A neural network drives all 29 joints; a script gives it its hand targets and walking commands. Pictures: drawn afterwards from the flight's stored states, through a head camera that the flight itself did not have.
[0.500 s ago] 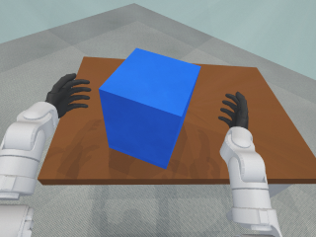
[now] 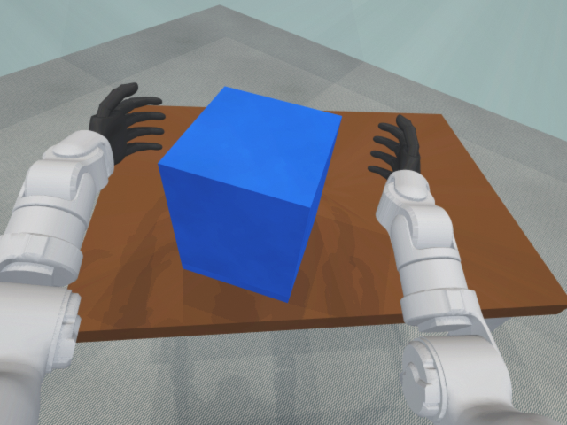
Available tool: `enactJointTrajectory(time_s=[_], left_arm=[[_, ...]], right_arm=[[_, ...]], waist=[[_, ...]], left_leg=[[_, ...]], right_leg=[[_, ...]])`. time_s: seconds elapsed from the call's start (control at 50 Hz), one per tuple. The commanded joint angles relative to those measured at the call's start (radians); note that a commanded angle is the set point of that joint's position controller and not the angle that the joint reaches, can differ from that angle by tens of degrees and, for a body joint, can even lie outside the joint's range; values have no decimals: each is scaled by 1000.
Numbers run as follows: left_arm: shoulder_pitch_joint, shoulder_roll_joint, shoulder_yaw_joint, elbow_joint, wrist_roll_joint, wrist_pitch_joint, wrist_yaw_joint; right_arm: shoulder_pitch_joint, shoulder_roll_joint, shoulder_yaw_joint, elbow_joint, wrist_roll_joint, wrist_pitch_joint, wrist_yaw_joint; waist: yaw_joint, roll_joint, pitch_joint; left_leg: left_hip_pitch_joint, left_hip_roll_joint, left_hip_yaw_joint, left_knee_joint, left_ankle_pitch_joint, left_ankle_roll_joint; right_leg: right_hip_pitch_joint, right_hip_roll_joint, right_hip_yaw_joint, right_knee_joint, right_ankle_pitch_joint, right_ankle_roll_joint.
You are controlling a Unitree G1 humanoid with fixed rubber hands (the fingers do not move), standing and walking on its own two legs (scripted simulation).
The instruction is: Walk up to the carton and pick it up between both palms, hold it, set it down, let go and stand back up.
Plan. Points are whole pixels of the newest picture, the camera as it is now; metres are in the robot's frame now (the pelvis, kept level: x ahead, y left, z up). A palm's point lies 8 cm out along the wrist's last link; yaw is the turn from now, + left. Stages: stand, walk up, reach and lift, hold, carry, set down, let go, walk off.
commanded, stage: reach and lift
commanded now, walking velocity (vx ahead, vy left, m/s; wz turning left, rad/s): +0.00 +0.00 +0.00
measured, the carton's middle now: (257, 197) +0.47 +0.00 +0.05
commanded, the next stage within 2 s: none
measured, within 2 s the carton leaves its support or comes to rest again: neither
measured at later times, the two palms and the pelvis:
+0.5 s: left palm (137, 116) +0.49 +0.17 +0.19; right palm (399, 151) +0.42 -0.19 +0.19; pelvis +0.01 +0.00 +0.00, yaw +0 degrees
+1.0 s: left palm (154, 145) +0.50 +0.16 +0.13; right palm (390, 179) +0.43 -0.20 +0.13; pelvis +0.02 +0.00 +0.00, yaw +0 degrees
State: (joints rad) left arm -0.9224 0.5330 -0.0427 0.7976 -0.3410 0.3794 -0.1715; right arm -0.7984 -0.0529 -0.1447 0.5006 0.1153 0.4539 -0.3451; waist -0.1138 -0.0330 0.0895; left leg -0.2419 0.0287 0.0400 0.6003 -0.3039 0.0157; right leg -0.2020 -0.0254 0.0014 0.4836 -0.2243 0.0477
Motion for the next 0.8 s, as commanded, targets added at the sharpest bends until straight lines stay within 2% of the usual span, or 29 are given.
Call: enactJointTrajectory(time_s=[0.0, 0.02, 0.04, 0.06, 0.1, 0.12, 0.14, 0.16, 0.18, 0.22, 0.26, 0.28, 0.3, 0.32, 0.34, 0.36, 0.42, 0.44, 0.5, 0.52, 0.56, 0.58, 0.6, 0.66, 0.68, 0.7, 0.72, 0.76, 0.78], left_arm=[[-677, 174, -43, -41, -35, -105, 39], [-687, 176, -33, -59, -32, -118, 46], [-684, 180, -36, 8, -36, -114, 48], [-710, 167, -46, 50, -25, -127, 46], [-750, 186, -30, 113, -15, -144, 51], [-779, 185, -45, 123, -24, -162, 52], [-767, 174, -56, 97, -32, -175, 57], [-798, 166, -73, 153, -45, -184, 57], [-821, 163, -81, 138, -50, -198, 62], [-826, 171, -83, 197, -40, -204, 72], [-830, 159, -93, 267, -30, -221, 75], [-863, 166, -107, 267, -49, -230, 76], [-895, 149, -131, 294, -62, -239, 82], [-902, 155, -137, 320, -70, -260, 83], [-917, 137, -168, 317, -85, -276, 86], [-892, 136, -171, 323, -86, -277, 88], [-877, 107, -183, 366, -91, -298, 91], [-882, 113, -171, 404, -73, -298, 91], [-907, 105, -168, 399, -68, -321, 100], [-893, 88, -193, 407, -70, -323, 95], [-862, 91, -184, 454, -58, -335, 92], [-890, 79, -193, 450, -55, -343, 93], [-864, 89, -174, 479, -48, -347, 95], [-880, 85, -186, 429, -76, -396, 100], [-878, 72, -192, 404, -73, -410, 104], [-860, 70, -185, 455, -61, -413, 106], [-852, 50, -176, 452, -50, -419, 108], [-859, 44, -185, 474, -32, -423, 108], [-839, 48, -168, 517, -32, -420, 107]], right_arm=[[-538, -161, -49, 0, 116, -106, 23], [-545, -156, -43, -15, 126, -122, 23], [-555, -173, -55, 17, 117, -125, 25], [-569, -161, -47, 56, 111, -129, 24], [-631, -158, -40, 88, 114, -132, 34], [-646, -145, -41, 111, 102, -136, 33], [-634, -160, -42, 75, 105, -155, 35], [-665, -153, -48, 125, 104, -158, 35], [-678, -153, -50, 115, 108, -163, 35], [-685, -180, -43, 182, 103, -177, 37], [-698, -171, -39, 253, 109, -176, 39], [-727, -168, -28, 245, 111, -182, 43], [-771, -180, -47, 274, 107, -189, 43], [-769, -156, -46, 276, 115, -197, 44], [-774, -171, -65, 269, 86, -213, 42], [-754, -172, -52, 284, 98, -218, 40], [-743, -162, -41, 312, 98, -246, 40], [-754, -172, -54, 347, 89, -246, 41], [-775, -175, -40, 372, 100, -273, 50], [-747, -175, -39, 393, 92, -274, 56], [-730, -175, -27, 450, 93, -284, 60], [-743, -170, -30, 467, 102, -292, 59], [-751, -175, -37, 464, 99, -298, 61], [-734, -141, -29, 385, 88, -343, 57], [-720, -119, -28, 363, 79, -358, 56], [-710, -124, -37, 411, 77, -357, 57], [-711, -107, -30, 394, 68, -371, 59], [-708, -131, -25, 438, 76, -383, 62], [-704, -135, -11, 440, 85, -378, 67]], waist=[[-178, 185, -583], [-169, 186, -645], [-182, 165, -609], [-186, 171, -592], [-157, 181, -582], [-178, 167, -589], [-173, 159, -630], [-190, 173, -615], [-186, 170, -663], [-181, 188, -642], [-182, 183, -612], [-169, 166, -617], [-195, 171, -627], [-189, 176, -659], [-226, 169, -685], [-208, 172, -712], [-207, 181, -764], [-208, 189, -734], [-202, 206, -764], [-215, 223, -760], [-196, 212, -731], [-208, 229, -713], [-194, 200, -706], [-187, 185, -813], [-190, 199, -865], [-194, 204, -840], [-184, 197, -875], [-185, 239, -841], [-162, 215, -835]], left_leg=[[93, -10, -45, -163, 331, -41], [122, -11, -47, -149, 379, -41], [92, -13, -43, -155, 384, -44], [84, -18, -48, -156, 366, -40], [65, -21, -46, -166, 309, -33], [54, -20, -44, -171, 300, -29], [71, -17, -52, -166, 334, -37], [69, -19, -51, -162, 321, -40], [76, -21, -49, -157, 326, -40], [101, -17, -58, -147, 342, -46], [84, -15, -66, -161, 311, -46], [77, -15, -63, -159, 311, -41], [70, -15, -65, -158, 299, -43], [48, -18, -57, -150, 297, -42], [71, -14, -74, -145, 310, -44], [99, -13, -74, -132, 372, -56], [121, -14, -76, -105, 431, -60], [107, -15, -72, -108, 418, -59], [145, -11, -74, -96, 469, -70], [160, -9, -73, -93, 484, -74], [158, -11, -75, -91, 479, -71], [150, -15, -73, -94, 468, -76], [124, -15, -70, -95, 445, -69], [115, -22, -64, -70, 502, -69], [136, -21, -65, -60, 540, -70], [114, -23, -66, -54, 522, -71], [123, -21, -66, -44, 550, -69], [141, -18, -60, -37, 556, -81], [120, -21, -61, -46, 520, -73]], right_leg=[[139, 43, -54, -89, 361, -59], [147, 50, -59, -86, 388, -55], [138, 48, -58, -87, 417, -53], [131, 48, -63, -83, 394, -53], [127, 39, -58, -94, 358, -54], [128, 39, -60, -96, 362, -53], [138, 48, -67, -82, 385, -55], [110, 45, -64, -93, 370, -56], [107, 46, -74, -92, 363, -59], [77, 53, -72, -90, 376, -64], [50, 52, -75, -96, 344, -60], [56, 51, -74, -97, 346, -63], [27, 50, -76, -99, 338, -67], [24, 45, -79, -95, 337, -71], [4, 51, -91, -84, 347, -70], [-6, 60, -94, -84, 384, -68], [-25, 64, -99, -76, 419, -66], [-38, 62, -92, -79, 410, -61], [-65, 66, -94, -92, 418, -62], [-74, 67, -103, -86, 417, -61], [-88, 72, -98, -90, 400, -63], [-93, 68, -97, -92, 395, -66], [-89, 66, -93, -91, 396, -62], [-83, 64, -96, -58, 475, -55], [-68, 66, -98, -57, 506, -51], [-96, 64, -91, -47, 493, -48], [-89, 64, -96, -44, 503, -50], [-135, 70, -95, -45, 473, -53], [-128, 70, -91, -51, 459, -54]])
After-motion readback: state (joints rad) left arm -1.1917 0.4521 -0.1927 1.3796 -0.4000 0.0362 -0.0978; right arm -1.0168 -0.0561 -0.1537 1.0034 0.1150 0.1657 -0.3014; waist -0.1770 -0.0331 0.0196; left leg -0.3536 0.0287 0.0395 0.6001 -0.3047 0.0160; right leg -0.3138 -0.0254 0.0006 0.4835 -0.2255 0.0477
